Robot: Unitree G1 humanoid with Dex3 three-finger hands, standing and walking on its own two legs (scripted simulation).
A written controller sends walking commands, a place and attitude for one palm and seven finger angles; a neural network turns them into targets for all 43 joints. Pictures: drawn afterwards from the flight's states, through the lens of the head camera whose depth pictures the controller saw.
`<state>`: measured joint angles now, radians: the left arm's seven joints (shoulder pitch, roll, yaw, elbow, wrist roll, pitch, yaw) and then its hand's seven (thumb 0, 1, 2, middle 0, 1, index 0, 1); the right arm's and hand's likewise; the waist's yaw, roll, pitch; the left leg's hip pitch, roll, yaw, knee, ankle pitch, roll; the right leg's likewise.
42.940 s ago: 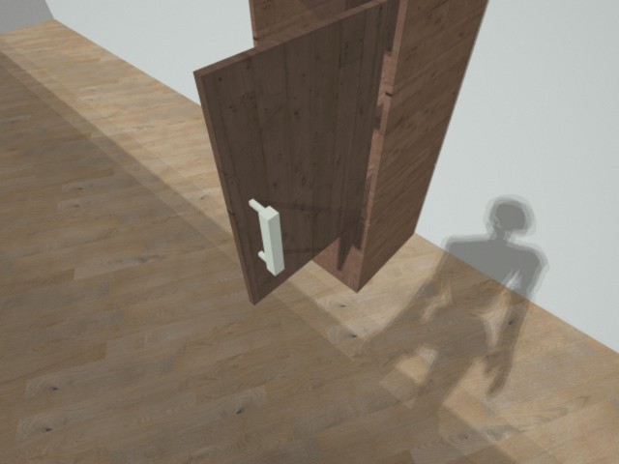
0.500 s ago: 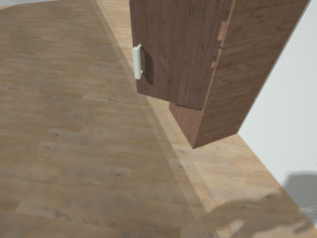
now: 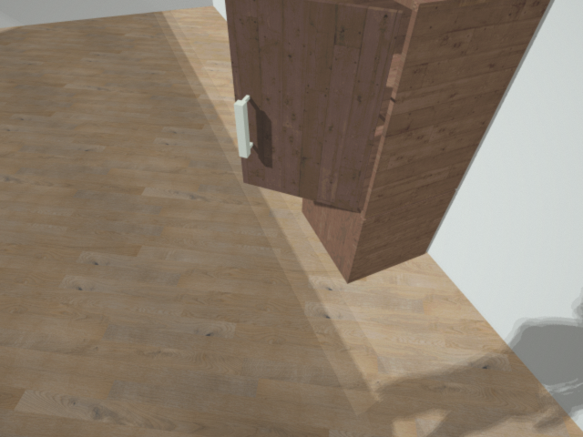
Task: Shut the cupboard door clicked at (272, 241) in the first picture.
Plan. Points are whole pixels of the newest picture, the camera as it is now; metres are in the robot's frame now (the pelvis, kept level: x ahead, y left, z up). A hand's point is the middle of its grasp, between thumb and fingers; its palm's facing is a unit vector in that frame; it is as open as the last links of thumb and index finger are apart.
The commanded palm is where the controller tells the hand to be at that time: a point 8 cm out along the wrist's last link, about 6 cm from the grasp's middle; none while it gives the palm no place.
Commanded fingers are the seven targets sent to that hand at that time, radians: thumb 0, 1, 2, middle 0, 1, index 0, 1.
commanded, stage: look to check the result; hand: left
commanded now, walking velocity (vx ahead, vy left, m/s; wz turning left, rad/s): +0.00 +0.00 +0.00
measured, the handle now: (245, 126) +0.94 +0.17 -0.10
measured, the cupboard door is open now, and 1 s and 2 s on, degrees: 47 47 47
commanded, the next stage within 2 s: walk to a spot facing it in 0.58 s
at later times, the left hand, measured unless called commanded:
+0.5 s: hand out of the picture +0.04 +0.21 -0.17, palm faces +0.00 -0.96 -0.29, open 7.3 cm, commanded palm none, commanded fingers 0.00 0.90 0.90 -0.20 -0.30 -0.20 -0.30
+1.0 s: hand out of the picture +0.05 +0.20 -0.19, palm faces +0.13 -0.96 -0.25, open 7.3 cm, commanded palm none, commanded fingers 0.00 0.90 0.90 -0.20 -0.30 -0.20 -0.30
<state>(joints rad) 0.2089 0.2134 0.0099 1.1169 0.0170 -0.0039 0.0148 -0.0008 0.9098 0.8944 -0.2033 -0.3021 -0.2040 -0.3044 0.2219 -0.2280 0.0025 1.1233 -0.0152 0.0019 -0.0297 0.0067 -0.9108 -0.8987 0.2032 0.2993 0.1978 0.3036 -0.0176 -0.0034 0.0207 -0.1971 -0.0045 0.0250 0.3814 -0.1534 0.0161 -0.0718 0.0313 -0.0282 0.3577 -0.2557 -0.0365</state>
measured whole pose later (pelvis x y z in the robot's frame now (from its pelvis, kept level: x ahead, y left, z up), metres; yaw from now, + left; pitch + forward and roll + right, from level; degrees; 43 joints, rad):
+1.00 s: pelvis +0.02 -0.01 -0.01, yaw +8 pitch -2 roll +0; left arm 0.21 0.21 0.05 1.02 0.03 0.02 0.04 0.00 0.91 0.89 -0.20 -0.30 -0.20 -0.30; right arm 0.24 -0.20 -0.03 1.05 -0.01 0.07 -0.02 0.01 -0.91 -0.90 0.20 0.30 0.20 0.30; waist -0.03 -0.02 0.09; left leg -0.35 0.01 0.04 0.81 -0.45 -0.02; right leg -0.08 -0.01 -0.15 0.52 -0.40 -0.05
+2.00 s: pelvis +0.07 -0.02 -0.02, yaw +47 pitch +1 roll +1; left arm 0.25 0.26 0.07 0.85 0.04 0.00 -0.02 0.00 0.91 0.89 -0.20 -0.30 -0.20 -0.30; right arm 0.25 -0.23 -0.05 0.91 -0.03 0.05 0.01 0.01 -0.91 -0.90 0.21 0.30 0.20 0.30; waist -0.01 0.02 0.04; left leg -0.34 -0.02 -0.11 0.74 -0.47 0.01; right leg -0.33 -0.05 -0.08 0.63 -0.35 0.02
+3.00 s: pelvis +0.22 +0.24 -0.01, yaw +63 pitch +1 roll +1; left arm 0.20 0.14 0.06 0.95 0.03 0.01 0.02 -0.01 0.93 0.89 -0.21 -0.30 -0.21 -0.30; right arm 0.23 -0.19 -0.04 1.00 -0.01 0.03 -0.03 0.01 -0.91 -0.90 0.20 0.30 0.20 0.30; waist -0.01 0.02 0.08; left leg -0.36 0.02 0.03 0.95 -0.50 -0.03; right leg -0.34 0.03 0.01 0.48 -0.15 -0.05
